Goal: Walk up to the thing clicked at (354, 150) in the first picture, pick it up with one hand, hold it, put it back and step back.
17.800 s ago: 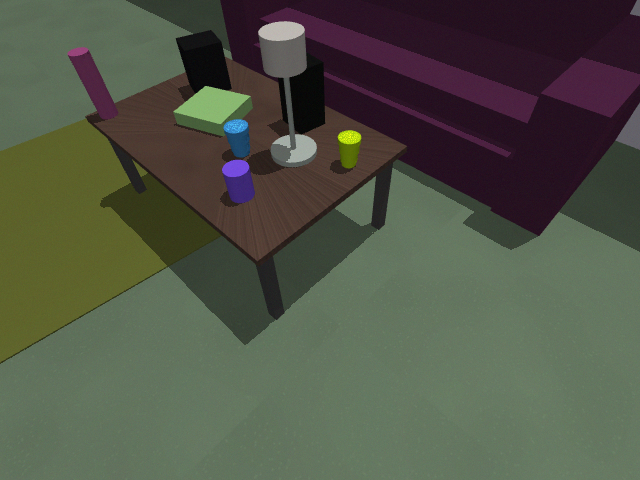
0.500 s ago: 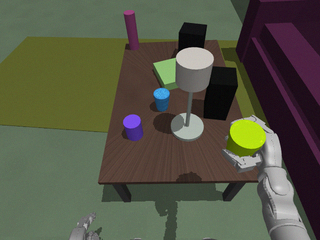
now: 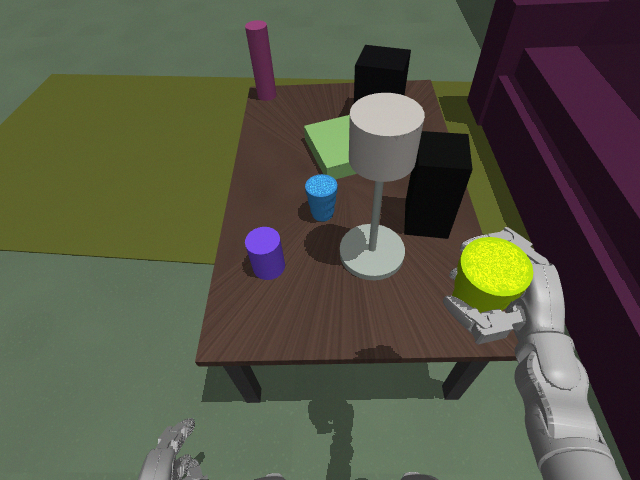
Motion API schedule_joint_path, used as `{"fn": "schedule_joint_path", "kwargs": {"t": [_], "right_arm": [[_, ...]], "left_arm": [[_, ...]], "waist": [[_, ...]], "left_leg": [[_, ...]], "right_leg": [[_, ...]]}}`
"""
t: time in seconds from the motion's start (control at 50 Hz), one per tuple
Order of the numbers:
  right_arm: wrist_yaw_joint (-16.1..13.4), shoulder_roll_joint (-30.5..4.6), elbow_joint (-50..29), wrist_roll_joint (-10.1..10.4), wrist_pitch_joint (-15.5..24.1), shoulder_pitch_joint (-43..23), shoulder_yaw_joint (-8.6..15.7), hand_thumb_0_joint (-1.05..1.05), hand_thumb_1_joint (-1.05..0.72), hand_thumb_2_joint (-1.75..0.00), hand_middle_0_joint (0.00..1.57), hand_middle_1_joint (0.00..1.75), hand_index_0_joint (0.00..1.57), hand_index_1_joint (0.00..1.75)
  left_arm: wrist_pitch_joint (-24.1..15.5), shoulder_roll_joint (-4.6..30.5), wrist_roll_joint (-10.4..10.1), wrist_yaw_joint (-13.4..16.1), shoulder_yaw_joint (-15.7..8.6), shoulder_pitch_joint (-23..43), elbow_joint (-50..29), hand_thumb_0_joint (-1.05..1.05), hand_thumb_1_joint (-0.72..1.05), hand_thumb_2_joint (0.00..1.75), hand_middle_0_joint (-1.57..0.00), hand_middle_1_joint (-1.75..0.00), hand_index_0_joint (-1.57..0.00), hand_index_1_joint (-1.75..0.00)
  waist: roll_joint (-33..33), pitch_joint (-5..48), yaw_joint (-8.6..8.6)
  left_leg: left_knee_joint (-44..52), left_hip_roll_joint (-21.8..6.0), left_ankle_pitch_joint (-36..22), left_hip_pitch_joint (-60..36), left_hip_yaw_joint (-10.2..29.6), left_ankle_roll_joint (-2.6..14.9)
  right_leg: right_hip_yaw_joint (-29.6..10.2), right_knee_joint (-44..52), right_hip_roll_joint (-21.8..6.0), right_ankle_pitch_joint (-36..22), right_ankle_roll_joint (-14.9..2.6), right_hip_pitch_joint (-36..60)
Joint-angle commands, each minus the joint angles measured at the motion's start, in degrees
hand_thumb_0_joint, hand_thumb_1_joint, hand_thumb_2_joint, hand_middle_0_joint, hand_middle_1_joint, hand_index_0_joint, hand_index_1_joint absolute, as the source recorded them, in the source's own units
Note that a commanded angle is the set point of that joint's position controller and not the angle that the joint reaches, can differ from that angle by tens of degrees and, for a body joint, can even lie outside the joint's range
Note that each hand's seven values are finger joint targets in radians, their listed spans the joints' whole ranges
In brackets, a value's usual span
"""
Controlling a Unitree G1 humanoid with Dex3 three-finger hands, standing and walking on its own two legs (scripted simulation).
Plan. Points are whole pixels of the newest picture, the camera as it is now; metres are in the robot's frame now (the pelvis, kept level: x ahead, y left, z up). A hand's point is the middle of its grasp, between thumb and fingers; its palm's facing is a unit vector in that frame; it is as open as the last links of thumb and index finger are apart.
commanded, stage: hold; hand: right
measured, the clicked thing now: (482, 288) +0.32 -0.17 +0.06
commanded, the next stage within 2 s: crouch in 0.52 s
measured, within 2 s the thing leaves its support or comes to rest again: neither
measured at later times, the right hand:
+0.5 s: hand (478, 286) +0.32 -0.16 +0.06, palm faces +0.10 +1.00 +0.01, open 9.2 cm
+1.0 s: hand (460, 292) +0.35 -0.16 +0.00, palm faces +0.09 +1.00 +0.02, open 9.2 cm
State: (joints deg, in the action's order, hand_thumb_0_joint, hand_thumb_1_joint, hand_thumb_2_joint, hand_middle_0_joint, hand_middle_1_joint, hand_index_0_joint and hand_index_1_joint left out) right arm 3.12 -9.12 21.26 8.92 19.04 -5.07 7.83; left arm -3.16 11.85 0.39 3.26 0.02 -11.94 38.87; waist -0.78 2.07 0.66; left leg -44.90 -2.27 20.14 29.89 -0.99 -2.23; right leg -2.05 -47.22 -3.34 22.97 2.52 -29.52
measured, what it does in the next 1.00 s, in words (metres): stands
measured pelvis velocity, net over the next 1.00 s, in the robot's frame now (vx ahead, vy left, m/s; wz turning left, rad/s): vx -0.01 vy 0.00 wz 0.00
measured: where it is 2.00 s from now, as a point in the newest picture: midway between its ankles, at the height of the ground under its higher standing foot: outside the picture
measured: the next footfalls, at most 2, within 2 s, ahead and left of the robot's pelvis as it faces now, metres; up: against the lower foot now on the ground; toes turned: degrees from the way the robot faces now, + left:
none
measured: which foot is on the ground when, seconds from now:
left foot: down 0.00-1.00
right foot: down 0.00-1.00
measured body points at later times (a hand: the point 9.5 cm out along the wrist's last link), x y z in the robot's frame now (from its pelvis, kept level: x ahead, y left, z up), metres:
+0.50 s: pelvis +0.00 +0.00 +0.00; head +0.03 +0.00 +0.45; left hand +0.14 +0.24 -0.10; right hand +0.31 -0.22 +0.06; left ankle +0.03 +0.15 -0.70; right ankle +0.01 -0.15 -0.70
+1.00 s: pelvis -0.01 +0.00 -0.02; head +0.07 -0.01 +0.42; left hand +0.13 +0.26 -0.13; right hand +0.34 -0.22 +0.00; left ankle +0.03 +0.15 -0.70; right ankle +0.01 -0.15 -0.70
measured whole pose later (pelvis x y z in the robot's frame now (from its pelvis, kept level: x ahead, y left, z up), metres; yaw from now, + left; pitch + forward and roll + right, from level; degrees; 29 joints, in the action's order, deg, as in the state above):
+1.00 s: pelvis -0.01 +0.00 -0.02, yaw +0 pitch +12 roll +1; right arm 5.7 -9.9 36.4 8.6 26.4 -15.9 11.8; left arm -5.0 12.7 1.9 2.6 -0.7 -10.7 39.8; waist 0.7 3.0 1.9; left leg -54.4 -2.4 23.0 43.3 -0.7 -1.9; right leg -2.5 -55.9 -3.1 25.4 2.8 -42.5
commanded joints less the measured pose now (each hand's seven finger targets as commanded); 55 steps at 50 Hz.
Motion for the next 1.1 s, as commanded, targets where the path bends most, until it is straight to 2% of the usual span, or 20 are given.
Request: {"fn": "schedule_joint_path", "kwargs": {"t": [0.0, 0.04, 0.08, 0.16, 0.2, 0.22, 0.28, 0.32, 0.34, 0.42, 0.52, 0.56, 0.6, 0.62, 0.7, 0.76, 0.92, 0.94, 1.02, 1.08], "right_arm": [[0.01, -5.66, -12.21, 0.41, 4.30, -13.80, 1.25, 0.00, -0.26, -1.34, 1.34, 1.47, 1.38, 1.47], [-0.07, -7.28, -12.43, 0.57, 4.38, -15.53, 2.43, 0.00, -0.23, -1.34, 1.34, 1.47, 1.37, 1.47], [0.11, -6.43, -13.12, 0.44, 4.42, -14.46, 1.10, 0.00, -0.26, -1.34, 1.34, 1.46, 1.38, 1.46], [-0.24, -8.11, -14.98, 0.83, 4.77, -17.73, 3.26, 0.00, -0.27, -1.33, 1.34, 1.46, 1.37, 1.46], [0.21, -6.17, -12.28, 0.98, 4.26, -15.66, 1.50, 0.00, -0.26, -1.34, 1.35, 1.47, 1.38, 1.47], [0.07, -6.12, -13.11, 0.89, 4.40, -15.75, 1.00, 0.00, -0.27, -1.33, 1.34, 1.46, 1.37, 1.46], [0.48, -7.51, -13.78, 0.73, 4.30, -17.86, 1.90, 0.00, -0.27, -1.33, 1.34, 1.46, 1.37, 1.46], [0.37, -6.13, -13.25, 0.69, 4.22, -17.19, 0.90, 0.00, -0.28, -1.32, 1.34, 1.45, 1.37, 1.45], [0.02, -7.66, -14.39, 0.65, 4.16, -18.17, 2.33, 0.00, -0.27, -1.32, 1.34, 1.45, 1.37, 1.45], [0.08, -7.22, -10.56, 0.97, 3.86, -15.67, 3.26, 0.00, -0.26, -1.33, 1.33, 1.45, 1.37, 1.45], [0.37, -7.06, -14.58, 0.52, 4.61, -17.63, 1.36, 0.00, -0.30, -1.33, 1.35, 1.46, 1.38, 1.46], [0.14, -8.00, -14.22, 0.61, 4.72, -18.32, 2.78, 0.00, -0.29, -1.33, 1.35, 1.46, 1.38, 1.46], [0.22, -6.89, -12.52, 1.04, 4.47, -17.54, 2.21, 0.00, -0.25, -1.36, 1.35, 1.48, 1.38, 1.48], [0.25, -6.51, -13.07, 1.18, 4.62, -19.58, 1.79, 0.00, -0.33, -1.28, 1.37, 1.41, 1.38, 1.41], [0.38, -6.21, -6.35, 0.91, 4.11, -14.99, 2.86, 0.00, -0.34, -1.28, 1.37, 1.42, 1.38, 1.42], [1.13, -6.86, -5.52, 0.55, 5.32, -19.33, 2.99, 0.00, -0.35, -1.27, 1.36, 1.41, 1.37, 1.41], [2.70, -7.79, 2.16, 0.37, 12.05, -29.21, 5.03, 0.00, -0.32, -1.29, 1.34, 1.42, 1.36, 1.42], [2.63, -8.17, 5.17, 0.35, 12.87, -29.75, 6.26, 0.00, -0.31, -1.29, 1.33, 1.42, 1.35, 1.42], [2.95, -11.91, 6.96, -0.53, 16.41, -36.63, 8.35, 0.00, -0.28, -1.31, 1.32, 1.43, 1.35, 1.43], [3.19, -13.01, 11.99, -1.15, 17.33, -37.98, 9.22, 0.00, -0.28, -1.31, 1.31, 1.42, 1.34, 1.42]], "left_arm": [[-2.63, 6.79, -0.13, 0.86, -2.27, 2.86, -7.53, 0.00, 0.91, 0.90, -0.19, -0.30, -0.20, -0.30], [-2.52, 7.86, -0.09, 0.76, -2.97, 2.29, -6.82, 0.00, 0.91, 0.90, -0.19, -0.30, -0.20, -0.30], [-2.48, 7.54, -0.14, 0.65, -2.67, 2.56, -7.30, 0.00, 0.91, 0.90, -0.20, -0.30, -0.20, -0.30], [-2.68, 7.18, -0.06, 0.89, -2.69, 2.85, -7.33, 0.00, 0.90, 0.90, -0.20, -0.30, -0.20, -0.30], [-2.84, 6.77, -0.23, 0.74, -2.03, 3.49, -7.58, 0.00, 0.91, 0.90, -0.19, -0.30, -0.20, -0.30], [-2.72, 7.96, -0.12, 0.81, -3.06, 2.95, -6.99, 0.00, 0.90, 0.90, -0.19, -0.30, -0.20, -0.30], [-2.98, 7.49, -0.19, 0.81, -2.47, 3.18, -7.43, 0.00, 0.91, 0.90, -0.19, -0.30, -0.20, -0.30], [-2.89, 7.33, -0.07, 0.89, -2.60, 2.32, -7.20, 0.00, 0.91, 0.90, -0.19, -0.30, -0.20, -0.30], [-2.83, 7.77, -0.11, 0.99, -3.05, 1.85, -6.88, 0.00, 0.90, 0.90, -0.20, -0.30, -0.20, -0.30], [-2.91, 7.36, -0.10, 1.00, -2.61, 2.40, -6.26, 0.00, 0.91, 0.90, -0.19, -0.30, -0.20, -0.30], [-2.85, 7.28, -0.09, 0.76, -2.36, 2.82, -7.48, 0.00, 0.91, 0.90, -0.19, -0.30, -0.20, -0.30], [-2.85, 7.78, -0.03, 0.91, -2.90, 2.31, -6.98, 0.00, 0.91, 0.90, -0.19, -0.30, -0.20, -0.30], [-2.96, 7.37, -0.06, 0.89, -2.44, 2.82, -6.85, 0.00, 0.90, 0.91, -0.20, -0.31, -0.21, -0.30], [-3.07, 7.21, -0.09, 0.97, -2.32, 2.50, -6.96, 0.00, 0.90, 0.92, -0.19, -0.31, -0.19, -0.31], [-3.05, 6.91, 0.19, 0.97, -2.35, 2.63, -5.89, 0.00, 0.90, 0.91, -0.19, -0.31, -0.20, -0.31], [-2.89, 7.54, 0.43, 0.89, -2.91, 2.53, -5.84, 0.00, 0.91, 0.91, -0.19, -0.31, -0.20, -0.30], [-3.56, 8.09, 1.46, 0.09, -3.47, 1.11, -4.45, 0.00, 0.91, 0.91, -0.20, -0.31, -0.20, -0.31], [-3.69, 7.84, 1.59, -0.02, -3.47, 0.76, -4.07, 0.00, 0.91, 0.91, -0.20, -0.31, -0.20, -0.31], [-3.66, 8.85, 2.09, -0.26, -3.87, -0.97, -4.20, 0.00, 0.91, 0.91, -0.20, -0.31, -0.20, -0.31], [-3.23, 9.13, 2.42, -0.41, -4.06, -2.49, -3.83, 0.00, 0.91, 0.91, -0.20, -0.31, -0.20, -0.30]], "waist": [[1.35, 14.83, 0.46], [-0.14, 14.61, 0.34], [-0.46, 14.48, 0.14], [-0.46, 14.77, -0.16], [0.80, 12.69, 0.12], [0.00, 12.07, 0.49], [-0.80, 14.52, 0.09], [0.02, 15.85, 0.46], [0.60, 15.64, 0.46], [1.96, 13.05, 0.04], [-1.71, 15.10, -0.23], [-1.45, 15.31, 0.04], [0.15, 13.24, 0.18], [0.86, 14.79, 1.10], [3.08, 11.31, 0.51], [2.51, 10.91, 1.09], [0.71, 16.04, 2.37], [1.86, 16.56, 2.48], [-0.24, 25.85, 2.76], [-0.79, 28.88, 2.83]], "left_leg": [[6.15, 2.13, -10.46, -7.31, -1.71, 1.56], [5.65, 2.21, -10.99, -6.79, -1.91, 1.78], [5.19, 2.33, -11.30, -7.06, -2.24, 1.92], [6.53, 1.94, -9.35, -8.10, -1.47, 1.63], [6.69, 2.11, -7.93, -6.83, -1.59, 1.61], [6.38, 2.18, -7.59, -6.32, -1.67, 1.84], [6.35, 2.29, -7.94, -6.31, -1.84, 1.81], [6.09, 2.18, -10.62, -7.99, -1.96, 1.75], [6.40, 2.11, -10.99, -8.34, -1.77, 1.60], [6.51, 2.08, -10.08, -7.24, -1.78, 1.46], [5.86, 2.25, -10.09, -7.60, -1.88, 1.98], [6.04, 2.26, -10.41, -7.90, -1.84, 1.91], [6.52, 2.25, -9.05, -7.28, -1.78, 1.76], [6.70, 2.19, -9.62, -7.18, -1.57, 1.56], [6.52, 1.71, -9.48, -6.25, -1.16, 1.22], [5.63, 1.45, -7.64, -3.85, -0.53, 1.36], [-3.13, 1.27, -4.86, 5.37, 0.45, 1.95], [-4.41, 1.11, -4.10, 6.75, 0.95, 1.76], [-10.94, 1.20, -6.03, 11.63, 1.52, 1.93], [-14.20, 1.28, -6.22, 14.10, 1.17, 2.02]], "right_leg": [[2.45, 7.20, 2.28, -9.91, -2.37, 4.55], [2.24, 7.28, 2.18, -10.70, -2.15, 4.29], [2.01, 7.65, 1.98, -11.43, -1.87, 4.79], [2.54, 7.42, 2.39, -8.84, -2.30, 4.13], [2.45, 7.88, 2.29, -7.45, -2.40, 3.33], [2.25, 8.06, 2.18, -7.19, -2.18, 3.51], [2.14, 8.29, 2.15, -7.66, -2.20, 4.26], [2.21, 7.80, 2.17, -10.32, -2.10, 5.42], [2.32, 7.55, 2.25, -10.57, -2.25, 5.50], [2.40, 7.50, 2.27, -9.58, -2.46, 3.62], [2.16, 8.38, 2.15, -10.21, -1.85, 5.42], [2.21, 8.18, 2.18, -10.36, -1.88, 5.42], [2.26, 8.19, 2.19, -8.68, -2.16, 4.28], [2.35, 7.75, 2.22, -8.87, -2.42, 4.82], [2.76, 6.67, 2.43, -8.65, -2.75, 1.71], [2.71, 5.83, 2.40, -6.95, -2.82, -0.01], [1.93, -2.47, 2.47, -3.88, -2.91, -8.15], [1.91, -4.33, 2.53, -3.09, -3.03, -10.89], [1.54, -10.51, 2.46, -5.04, -2.69, -14.56], [1.66, -13.49, 2.57, -5.22, -2.57, -18.95]]}}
